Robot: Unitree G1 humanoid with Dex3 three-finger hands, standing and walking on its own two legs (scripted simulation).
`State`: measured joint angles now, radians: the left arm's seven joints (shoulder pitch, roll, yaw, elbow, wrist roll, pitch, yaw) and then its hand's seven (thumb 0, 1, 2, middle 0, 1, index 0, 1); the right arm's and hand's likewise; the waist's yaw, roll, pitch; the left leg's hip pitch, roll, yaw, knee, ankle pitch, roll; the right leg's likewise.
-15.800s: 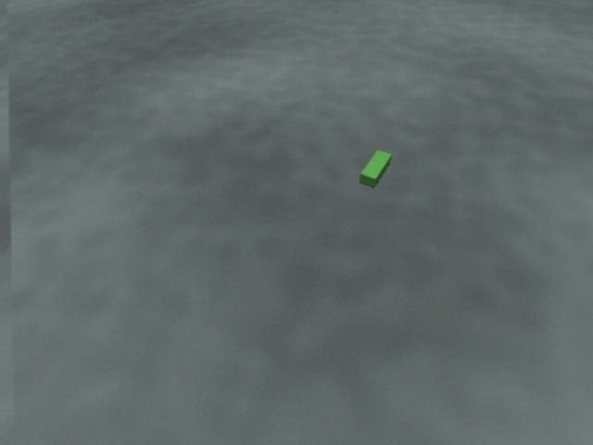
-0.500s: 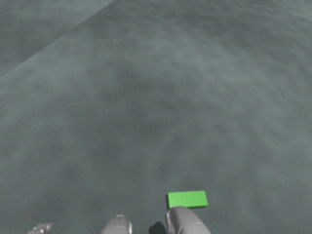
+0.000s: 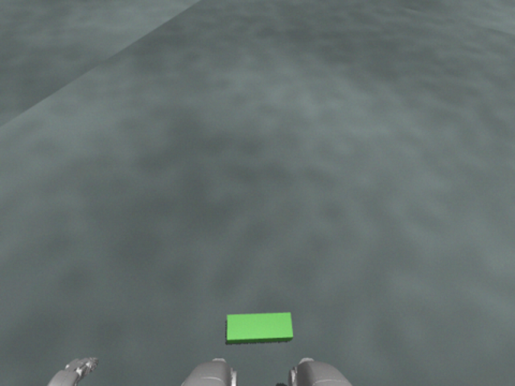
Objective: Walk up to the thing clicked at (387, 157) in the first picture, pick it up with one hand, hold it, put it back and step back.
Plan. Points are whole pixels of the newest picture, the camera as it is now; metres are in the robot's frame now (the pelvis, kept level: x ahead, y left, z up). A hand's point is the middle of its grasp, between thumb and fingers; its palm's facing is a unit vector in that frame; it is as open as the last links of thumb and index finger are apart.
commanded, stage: walk up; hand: left
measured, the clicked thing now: (259, 327) +0.36 +0.00 -0.70
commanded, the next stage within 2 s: none
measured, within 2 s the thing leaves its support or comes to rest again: neither
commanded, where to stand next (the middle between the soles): +0.04 -0.22 m, yaw +4 degrees
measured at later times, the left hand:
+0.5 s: hand out of the picture +0.03 +0.03 -0.15, palm faces -0.02 -0.93 -0.36, open 7.4 cm
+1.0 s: hand out of the picture -0.01 +0.01 -0.11, palm faces +0.12 -0.91 -0.39, open 7.4 cm
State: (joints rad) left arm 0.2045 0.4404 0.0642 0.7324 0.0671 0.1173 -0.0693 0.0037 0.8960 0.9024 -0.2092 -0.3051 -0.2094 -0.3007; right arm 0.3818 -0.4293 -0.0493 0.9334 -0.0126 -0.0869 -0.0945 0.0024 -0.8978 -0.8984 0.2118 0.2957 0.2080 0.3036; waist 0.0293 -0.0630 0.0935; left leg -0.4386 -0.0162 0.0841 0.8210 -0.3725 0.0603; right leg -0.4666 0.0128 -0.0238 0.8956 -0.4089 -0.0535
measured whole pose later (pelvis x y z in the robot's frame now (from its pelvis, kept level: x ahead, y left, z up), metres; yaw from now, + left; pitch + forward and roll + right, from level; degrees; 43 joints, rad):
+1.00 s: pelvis -0.05 -0.26 +0.03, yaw +7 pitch -2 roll +0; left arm 0.16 0.38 0.02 1.01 0.02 -0.04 0.00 0.00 0.90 0.90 -0.21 -0.30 -0.21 -0.30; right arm 0.12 -0.37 -0.01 1.01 0.00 -0.02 0.01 0.00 -0.90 -0.90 0.21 0.30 0.21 0.30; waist 0.03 0.01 0.05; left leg -0.25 -0.04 -0.03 0.59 -0.32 0.02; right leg -0.29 -0.04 -0.11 0.61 -0.29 -0.03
